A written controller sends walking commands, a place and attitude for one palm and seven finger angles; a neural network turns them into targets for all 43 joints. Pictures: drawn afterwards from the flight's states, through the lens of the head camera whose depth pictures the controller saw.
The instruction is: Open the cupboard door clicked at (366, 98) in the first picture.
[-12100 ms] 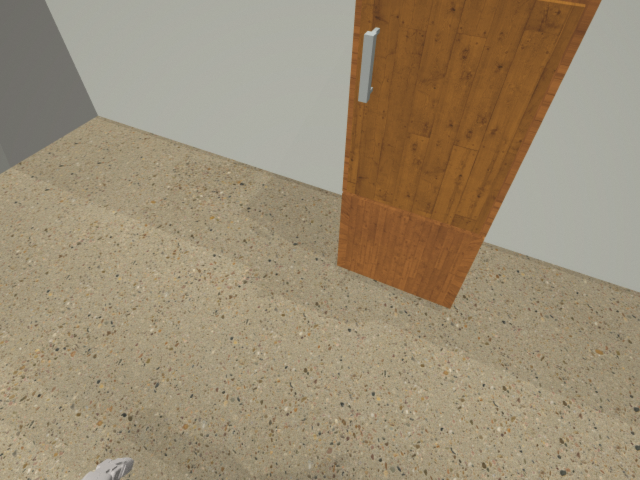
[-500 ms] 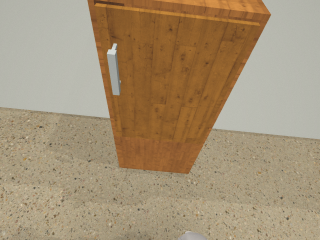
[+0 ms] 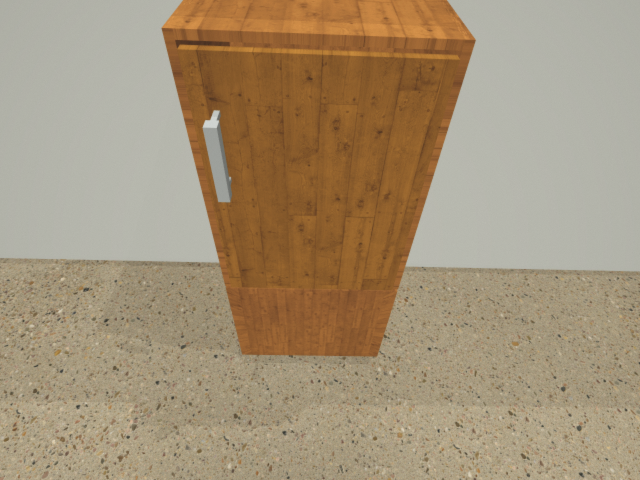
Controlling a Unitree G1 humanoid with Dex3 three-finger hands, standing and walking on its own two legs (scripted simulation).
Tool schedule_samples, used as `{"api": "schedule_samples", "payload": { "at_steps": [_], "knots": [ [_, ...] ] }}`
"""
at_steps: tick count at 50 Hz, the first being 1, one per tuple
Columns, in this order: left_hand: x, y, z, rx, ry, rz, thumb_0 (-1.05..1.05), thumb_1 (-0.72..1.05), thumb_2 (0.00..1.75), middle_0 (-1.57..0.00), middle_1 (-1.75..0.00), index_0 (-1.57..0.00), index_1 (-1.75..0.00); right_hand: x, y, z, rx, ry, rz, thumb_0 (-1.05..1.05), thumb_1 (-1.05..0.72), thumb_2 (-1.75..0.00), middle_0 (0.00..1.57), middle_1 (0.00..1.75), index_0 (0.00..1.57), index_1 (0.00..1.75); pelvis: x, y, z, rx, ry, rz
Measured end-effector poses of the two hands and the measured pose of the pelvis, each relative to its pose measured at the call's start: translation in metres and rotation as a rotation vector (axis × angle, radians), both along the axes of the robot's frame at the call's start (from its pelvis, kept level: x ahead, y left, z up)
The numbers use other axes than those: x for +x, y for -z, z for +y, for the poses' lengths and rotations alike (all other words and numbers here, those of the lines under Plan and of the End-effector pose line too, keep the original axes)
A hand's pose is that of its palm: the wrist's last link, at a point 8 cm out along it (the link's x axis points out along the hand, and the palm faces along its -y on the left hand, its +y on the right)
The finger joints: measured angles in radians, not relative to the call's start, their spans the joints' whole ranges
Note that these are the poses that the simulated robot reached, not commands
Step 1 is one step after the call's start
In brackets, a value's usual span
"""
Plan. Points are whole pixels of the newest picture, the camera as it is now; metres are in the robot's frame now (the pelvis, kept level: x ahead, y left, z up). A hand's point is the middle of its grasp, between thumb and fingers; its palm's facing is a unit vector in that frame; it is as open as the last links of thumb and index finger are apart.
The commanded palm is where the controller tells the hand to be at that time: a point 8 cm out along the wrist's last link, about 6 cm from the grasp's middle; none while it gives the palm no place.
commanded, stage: come to a stop and stand still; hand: left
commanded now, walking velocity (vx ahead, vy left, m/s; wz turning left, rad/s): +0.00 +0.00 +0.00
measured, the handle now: (220, 157) +0.60 +0.20 +0.07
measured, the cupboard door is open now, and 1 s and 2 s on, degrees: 0 0 0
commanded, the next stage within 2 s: look again from close up in 0.20 s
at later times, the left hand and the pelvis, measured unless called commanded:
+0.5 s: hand out of the picture -0.02 +0.17 -0.19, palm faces +0.05 -0.98 -0.19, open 7.4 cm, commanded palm none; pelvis +0.00 +0.00 -0.01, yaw +2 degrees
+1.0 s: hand out of the picture +0.02 +0.24 -0.17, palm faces +0.01 -0.96 -0.28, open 7.4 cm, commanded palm none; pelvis -0.02 +0.02 +0.00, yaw +1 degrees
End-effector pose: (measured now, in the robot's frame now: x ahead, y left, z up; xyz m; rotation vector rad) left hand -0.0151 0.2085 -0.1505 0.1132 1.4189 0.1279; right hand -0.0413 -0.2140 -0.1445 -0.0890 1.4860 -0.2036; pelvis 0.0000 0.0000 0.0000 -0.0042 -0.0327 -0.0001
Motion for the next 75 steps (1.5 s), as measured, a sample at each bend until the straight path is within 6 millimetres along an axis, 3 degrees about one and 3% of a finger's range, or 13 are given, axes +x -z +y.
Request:
{"api": "schedule_samples", "payload": {
  "at_steps": [8, 17, 22, 30, 38, 44, 51, 61, 67, 71, 75],
  "knots": [
    [-0.03, -0.001, -0.009, -0.016, -0.03, 0.061, 0.0, 0.91, 0.9, -0.2, -0.3, -0.2, -0.29, -0.018, 0.001, 0.011, 0.021, 0.008, 0.052, 0.0, -0.91, -0.9, 0.2, 0.3, 0.2, 0.29, -0.005, 0.0, 0.001, 0.0, -0.004, 0.017],
    [-0.048, -0.003, -0.012, -0.014, -0.022, 0.102, 0.0, 0.91, 0.9, -0.2, -0.3, -0.2, -0.29, 0.007, 0.005, 0.014, 0.042, -0.021, -0.022, 0.0, -0.91, -0.9, 0.2, 0.3, 0.2, 0.29, -0.004, 0.002, 0.0, -0.004, -0.012, 0.022],
    [-0.03, 0.003, 0.002, 0.022, -0.027, 0.025, 0.01, 0.9, 0.9, -0.2, -0.3, -0.2, -0.29, 0.039, 0.006, -0.005, -0.018, -0.066, -0.118, 0.01, -0.92, -0.9, 0.21, 0.3, 0.21, 0.3, -0.001, 0.008, 0.001, -0.021, -0.035, 0.026],
    [0.025, 0.004, 0.027, 0.059, 0.003, -0.144, 0.01, 0.91, 0.9, -0.2, -0.3, -0.2, -0.29, 0.088, -0.006, -0.024, -0.09, -0.098, -0.276, 0.0, -0.91, -0.9, 0.2, 0.3, 0.2, 0.29, 0.003, 0.011, 0.006, -0.022, -0.021, 0.003],
    [0.056, -0.009, 0.052, 0.098, 0.042, -0.249, 0.01, 0.91, 0.9, -0.2, -0.3, -0.2, -0.29, 0.111, -0.021, -0.031, -0.118, -0.137, -0.352, 0.0, -0.91, -0.9, 0.2, 0.3, 0.2, 0.3, -0.006, 0.008, 0.01, -0.021, -0.015, -0.008],
    [0.049, -0.013, 0.067, 0.119, 0.057, -0.234, 0.0, 0.91, 0.9, -0.2, -0.3, -0.2, -0.29, 0.106, -0.026, -0.035, -0.13, -0.148, -0.34, 0.0, -0.91, -0.9, 0.21, 0.3, 0.2, 0.3, -0.012, 0.005, 0.014, -0.021, -0.016, -0.006],
    [0.019, -0.012, 0.074, 0.126, 0.045, -0.148, 0.01, 0.91, 0.9, -0.2, -0.3, -0.2, -0.29, 0.087, -0.024, -0.037, -0.131, -0.137, -0.274, 0.0, -0.91, -0.9, 0.21, 0.3, 0.2, 0.3, -0.015, 0.003, 0.017, -0.017, -0.016, -0.001],
    [-0.053, -0.005, 0.03, 0.032, -0.015, 0.048, 0.0, 0.91, 0.9, -0.2, -0.3, -0.2, -0.29, 0.048, -0.007, -0.011, -0.041, -0.087, -0.149, 0.0, -0.91, -0.9, 0.2, 0.3, 0.2, 0.3, -0.01, 0.001, 0.011, -0.006, -0.007, 0.001],
    [-0.085, 0.003, 0.002, -0.027, -0.069, 0.135, 0.01, 0.91, 0.9, -0.2, -0.3, -0.2, -0.29, 0.038, 0.001, 0.002, -0.014, -0.062, -0.117, 0.0, -0.91, -0.9, 0.21, 0.3, 0.2, 0.3, 0.0, 0.007, 0.009, -0.023, -0.008, -0.011],
    [-0.083, 0.014, -0.005, -0.067, -0.072, 0.17, 0.01, 0.9, 0.9, -0.2, -0.3, -0.2, -0.29, 0.04, 0.004, 0.011, -0.022, -0.033, -0.122, 0.0, -0.91, -0.9, 0.2, 0.3, 0.2, 0.3, 0.012, 0.013, 0.013, -0.022, 0.0, -0.019],
    [-0.051, 0.013, -0.004, -0.077, -0.014, 0.156, 0.01, 0.91, 0.9, -0.2, -0.3, -0.2, -0.29, 0.032, 0.003, 0.017, -0.025, 0.029, -0.128, 0.0, -0.91, -0.9, 0.2, 0.3, 0.2, 0.3, 0.019, 0.011, 0.015, -0.004, 0.04, -0.008]
  ]
}}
